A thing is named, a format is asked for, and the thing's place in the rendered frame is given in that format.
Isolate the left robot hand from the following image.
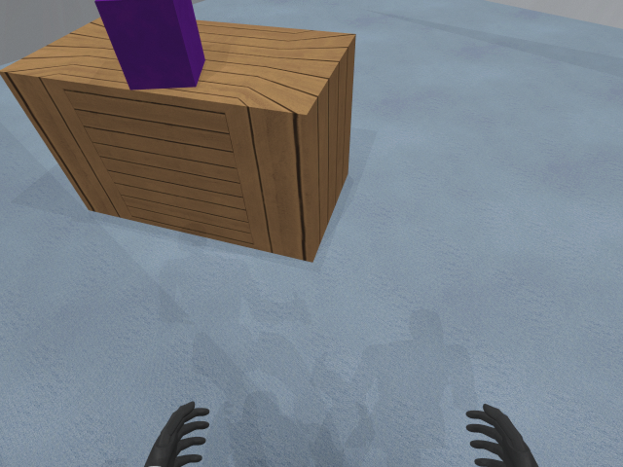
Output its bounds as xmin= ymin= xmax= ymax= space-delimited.
xmin=144 ymin=401 xmax=209 ymax=467

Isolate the carton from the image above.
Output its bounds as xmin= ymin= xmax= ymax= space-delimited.
xmin=94 ymin=0 xmax=205 ymax=90

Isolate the right robot hand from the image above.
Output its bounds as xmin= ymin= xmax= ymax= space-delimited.
xmin=466 ymin=404 xmax=538 ymax=467

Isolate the pedestal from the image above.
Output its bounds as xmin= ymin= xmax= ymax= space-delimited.
xmin=0 ymin=17 xmax=356 ymax=262

